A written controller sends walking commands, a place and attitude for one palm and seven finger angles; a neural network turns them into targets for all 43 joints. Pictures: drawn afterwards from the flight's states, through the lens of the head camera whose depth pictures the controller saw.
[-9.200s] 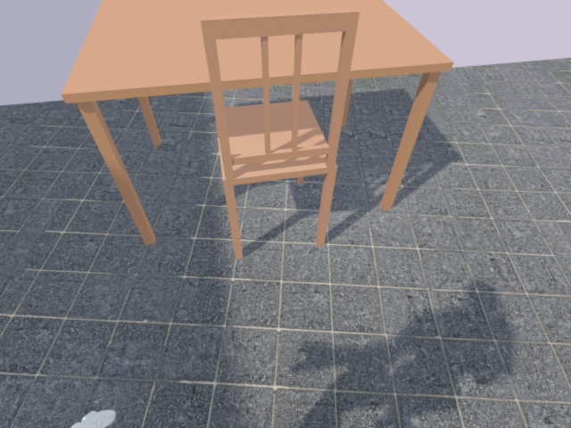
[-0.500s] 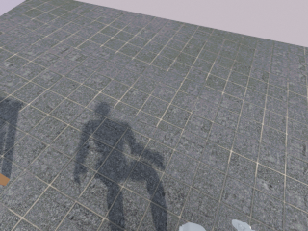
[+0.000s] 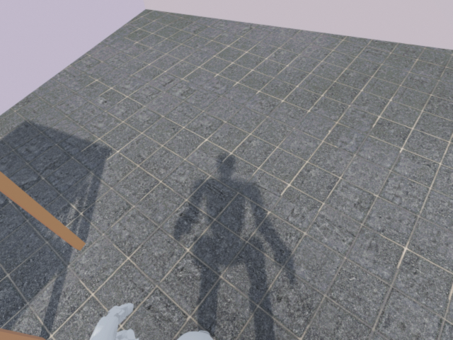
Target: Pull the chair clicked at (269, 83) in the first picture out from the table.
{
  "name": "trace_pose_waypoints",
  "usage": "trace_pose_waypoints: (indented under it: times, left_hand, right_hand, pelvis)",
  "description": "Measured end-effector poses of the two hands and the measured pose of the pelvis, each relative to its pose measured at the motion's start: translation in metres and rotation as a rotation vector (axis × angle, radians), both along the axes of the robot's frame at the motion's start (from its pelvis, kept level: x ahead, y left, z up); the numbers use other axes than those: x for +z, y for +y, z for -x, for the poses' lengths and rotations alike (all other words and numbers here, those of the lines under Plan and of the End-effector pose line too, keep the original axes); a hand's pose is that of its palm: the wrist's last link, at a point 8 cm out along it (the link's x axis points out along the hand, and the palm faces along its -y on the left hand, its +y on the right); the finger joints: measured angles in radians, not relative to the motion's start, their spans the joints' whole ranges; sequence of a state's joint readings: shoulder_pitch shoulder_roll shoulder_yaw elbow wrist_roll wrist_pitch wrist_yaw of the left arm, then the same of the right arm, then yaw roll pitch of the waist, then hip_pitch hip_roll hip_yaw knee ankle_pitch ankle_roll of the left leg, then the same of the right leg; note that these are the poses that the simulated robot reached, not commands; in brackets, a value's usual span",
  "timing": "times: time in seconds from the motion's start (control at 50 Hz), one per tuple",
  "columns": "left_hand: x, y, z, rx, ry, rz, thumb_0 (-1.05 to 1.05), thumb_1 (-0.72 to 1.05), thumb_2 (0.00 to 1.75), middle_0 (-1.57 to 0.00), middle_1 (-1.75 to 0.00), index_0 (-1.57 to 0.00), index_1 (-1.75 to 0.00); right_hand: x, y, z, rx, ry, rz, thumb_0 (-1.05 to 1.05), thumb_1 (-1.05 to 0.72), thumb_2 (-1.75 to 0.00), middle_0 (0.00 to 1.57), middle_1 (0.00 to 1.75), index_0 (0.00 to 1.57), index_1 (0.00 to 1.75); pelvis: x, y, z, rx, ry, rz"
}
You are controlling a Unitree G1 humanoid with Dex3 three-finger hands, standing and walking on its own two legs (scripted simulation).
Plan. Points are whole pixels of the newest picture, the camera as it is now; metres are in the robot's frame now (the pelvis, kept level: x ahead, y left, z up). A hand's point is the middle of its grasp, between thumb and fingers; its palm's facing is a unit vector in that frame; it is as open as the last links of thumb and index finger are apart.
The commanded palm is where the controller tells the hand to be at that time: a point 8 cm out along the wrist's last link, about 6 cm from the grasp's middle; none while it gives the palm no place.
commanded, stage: turn to face it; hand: left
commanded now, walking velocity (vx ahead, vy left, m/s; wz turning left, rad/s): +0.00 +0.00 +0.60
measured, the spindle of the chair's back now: out of the picture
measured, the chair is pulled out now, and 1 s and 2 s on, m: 0.00 0.00 0.00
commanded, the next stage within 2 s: take the last steps up to it in 1.62 s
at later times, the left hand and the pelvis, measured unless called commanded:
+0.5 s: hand out of the picture -0.06 +0.27 -0.19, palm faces +0.35 -0.89 -0.28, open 7.4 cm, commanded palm none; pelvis +0.00 +0.05 -0.01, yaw +18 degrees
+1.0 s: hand out of the picture +0.03 +0.26 -0.13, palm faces +0.52 -0.79 -0.31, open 7.4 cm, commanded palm none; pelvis +0.02 +0.01 +0.00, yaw +34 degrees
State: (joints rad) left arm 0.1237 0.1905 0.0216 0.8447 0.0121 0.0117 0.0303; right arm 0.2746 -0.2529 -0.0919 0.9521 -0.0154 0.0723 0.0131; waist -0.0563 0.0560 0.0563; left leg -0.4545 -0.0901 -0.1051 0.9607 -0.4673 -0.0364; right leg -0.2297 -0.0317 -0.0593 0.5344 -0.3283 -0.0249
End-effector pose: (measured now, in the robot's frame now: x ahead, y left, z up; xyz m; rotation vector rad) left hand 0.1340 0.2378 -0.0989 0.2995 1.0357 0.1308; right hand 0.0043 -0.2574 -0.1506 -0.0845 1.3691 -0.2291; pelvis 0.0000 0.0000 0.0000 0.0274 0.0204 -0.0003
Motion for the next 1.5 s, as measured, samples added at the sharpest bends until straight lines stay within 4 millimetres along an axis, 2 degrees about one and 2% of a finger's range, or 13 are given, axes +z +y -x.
trace_pose_waypoints:
  times: [0.12, 0.22, 0.3, 0.44, 0.5, 0.6, 0.76, 0.96, 1.06, 1.18, 1.32, 1.42, 1.5]
  left_hand:
    - [0.001, -0.002, 0.046, 0.107, 0.059, 0.009, 0.01, 0.91, 0.9, -0.2, -0.3, -0.21, -0.3]
    - [-0.009, 0.007, 0.095, 0.217, 0.128, 0.029, 0.01, 0.91, 0.9, -0.2, -0.3, -0.21, -0.3]
    - [-0.022, 0.022, 0.141, 0.312, 0.206, 0.046, 0.01, 0.91, 0.9, -0.2, -0.3, -0.21, -0.3]
    - [-0.058, 0.064, 0.208, 0.469, 0.318, 0.082, 0.01, 0.91, 0.9, -0.2, -0.3, -0.21, -0.3]
    - [-0.055, 0.077, 0.212, 0.506, 0.315, 0.083, 0.01, 0.91, 0.9, -0.2, -0.3, -0.2, -0.3]
    - [-0.04, 0.093, 0.192, 0.528, 0.205, 0.088, 0.01, 0.91, 0.9, -0.2, -0.3, -0.2, -0.3]
    - [-0.023, 0.1, 0.159, 0.557, 0.07, 0.064, 0.01, 0.91, 0.9, -0.2, -0.3, -0.2, -0.3]
    - [-0.006, 0.07, 0.129, 0.595, -0.028, 0.002, 0.01, 0.91, 0.9, -0.2, -0.3, -0.2, -0.3]
    - [0.006, 0.039, 0.151, 0.658, -0.009, -0.013, 0.01, 0.91, 0.9, -0.2, -0.3, -0.21, -0.3]
    - [0.006, 0.009, 0.192, 0.77, 0.048, 0.011, 0.01, 0.91, 0.9, -0.2, -0.3, -0.21, -0.3]
    - [-0.011, -0.024, 0.26, 0.921, 0.137, 0.076, 0.01, 0.91, 0.9, -0.2, -0.3, -0.21, -0.3]
    - [-0.033, -0.042, 0.322, 1.031, 0.222, 0.142, 0.01, 0.91, 0.9, -0.2, -0.3, -0.21, -0.3]
    - [-0.056, -0.049, 0.367, 1.108, 0.291, 0.194, 0.01, 0.91, 0.9, -0.2, -0.3, -0.21, -0.3]
  right_hand:
    - [0.006, -0.014, -0.035, 0.094, -0.018, 0.001, 0.0, -0.91, -0.9, 0.2, 0.3, 0.19, 0.3]
    - [0.011, -0.007, -0.077, 0.205, -0.038, 0.021, 0.0, -0.91, -0.9, 0.19, 0.29, 0.19, 0.3]
    - [0.016, 0.016, -0.123, 0.308, -0.093, 0.037, 0.01, -0.91, -0.9, 0.19, 0.29, 0.19, 0.3]
    - [0.028, 0.084, -0.196, 0.488, -0.267, 0.072, 0.0, -0.91, -0.9, 0.19, 0.29, 0.19, 0.3]
    - [0.041, 0.104, -0.202, 0.524, -0.296, 0.075, 0.0, -0.91, -0.9, 0.19, 0.29, 0.2, 0.3]
    - [0.048, 0.124, -0.197, 0.561, -0.278, 0.062, 0.0, -0.91, -0.9, 0.2, 0.3, 0.2, 0.3]
    - [0.037, 0.125, -0.173, 0.582, -0.184, 0.022, 0.0, -0.9, -0.9, 0.2, 0.3, 0.2, 0.3]
    - [0.003, 0.075, -0.161, 0.597, -0.037, 0.0, 0.0, -0.9, -0.9, 0.2, 0.3, 0.2, 0.3]
    - [-0.001, 0.062, -0.18, 0.648, -0.014, -0.008, 0.01, -0.91, -0.9, 0.2, 0.3, 0.2, 0.3]
    - [0.004, 0.068, -0.208, 0.747, -0.02, -0.016, 0.0, -0.91, -0.9, 0.19, 0.3, 0.19, 0.3]
    - [0.012, 0.115, -0.242, 0.902, -0.063, 0.001, 0.01, -0.91, -0.9, 0.19, 0.29, 0.19, 0.3]
    - [0.022, 0.181, -0.26, 1.032, -0.17, -0.001, 0.01, -0.91, -0.9, 0.19, 0.29, 0.19, 0.3]
    - [0.031, 0.231, -0.26, 1.112, -0.282, -0.016, 0.0, -0.91, -0.9, 0.19, 0.29, 0.19, 0.3]
  pelvis:
    - [0.007, -0.007, -0.003, 0.082, -0.02, -0.025]
    - [0.006, -0.001, -0.003, 0.15, -0.027, -0.026]
    - [0.001, 0.01, -0.002, 0.2, -0.025, -0.014]
    - [-0.017, 0.043, 0.0, 0.284, -0.024, 0.013]
    - [-0.011, 0.051, 0.0, 0.306, -0.035, 0.026]
    - [0.001, 0.06, 0.001, 0.363, -0.045, 0.045]
    - [0.005, 0.056, -0.004, 0.455, -0.036, 0.042]
    - [-0.005, 0.021, -0.019, 0.575, -0.01, 0.015]
    - [0.001, 0.007, -0.024, 0.648, -0.027, -0.014]
    - [0.007, 0.0, -0.025, 0.736, -0.034, -0.041]
    - [0.005, 0.005, -0.014, 0.827, -0.028, -0.036]
    - [-0.003, 0.018, 0.004, 0.878, -0.027, -0.006]
    - [-0.014, 0.031, 0.019, 0.91, -0.034, 0.01]
